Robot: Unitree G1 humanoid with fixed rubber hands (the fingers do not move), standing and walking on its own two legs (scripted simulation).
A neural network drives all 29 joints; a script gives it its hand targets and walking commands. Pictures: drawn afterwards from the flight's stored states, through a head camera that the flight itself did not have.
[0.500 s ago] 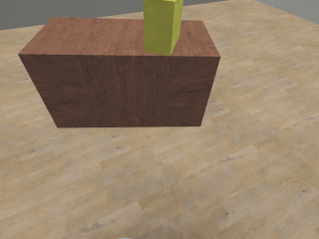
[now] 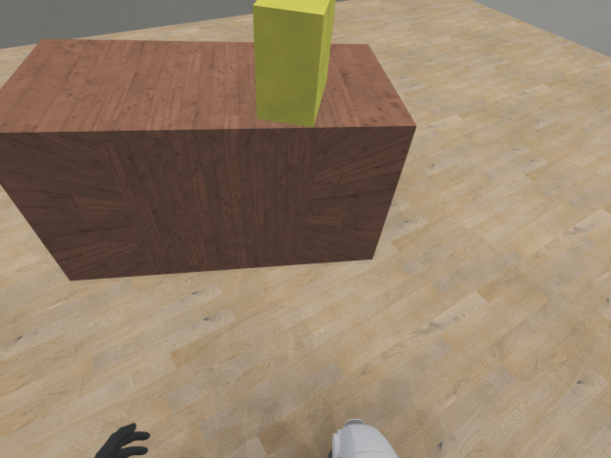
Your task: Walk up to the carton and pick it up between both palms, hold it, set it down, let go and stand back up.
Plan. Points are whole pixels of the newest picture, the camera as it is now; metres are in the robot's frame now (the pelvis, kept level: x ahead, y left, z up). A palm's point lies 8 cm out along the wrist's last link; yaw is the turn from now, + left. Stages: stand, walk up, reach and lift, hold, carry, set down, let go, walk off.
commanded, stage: walk up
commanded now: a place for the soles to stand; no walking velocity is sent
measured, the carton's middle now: (296, 50) +1.12 -0.04 +0.03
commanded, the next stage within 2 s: none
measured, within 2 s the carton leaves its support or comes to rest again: neither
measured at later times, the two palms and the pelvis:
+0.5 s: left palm (109, 449) +0.18 +0.24 -0.11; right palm (437, 314) +0.36 -0.26 -0.10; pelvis +0.21 -0.03 +0.00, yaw +4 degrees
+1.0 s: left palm (168, 242) +0.53 +0.23 -0.10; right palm (444, 293) +0.41 -0.30 -0.11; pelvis +0.42 -0.03 -0.01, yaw +3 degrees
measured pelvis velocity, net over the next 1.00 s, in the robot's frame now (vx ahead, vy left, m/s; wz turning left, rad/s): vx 0.42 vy -0.03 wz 0.05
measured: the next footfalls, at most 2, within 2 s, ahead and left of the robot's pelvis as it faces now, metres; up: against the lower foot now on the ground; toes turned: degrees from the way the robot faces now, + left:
right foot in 0.12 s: +0.22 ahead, -0.15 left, +0.00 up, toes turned -5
left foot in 0.58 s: +0.39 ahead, +0.12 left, +0.00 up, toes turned +9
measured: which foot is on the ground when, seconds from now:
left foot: down 0.00-0.12, up 0.14-0.56, down 0.58-1.00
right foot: up 0.00-0.10, down 0.12-0.58, up 0.60-1.00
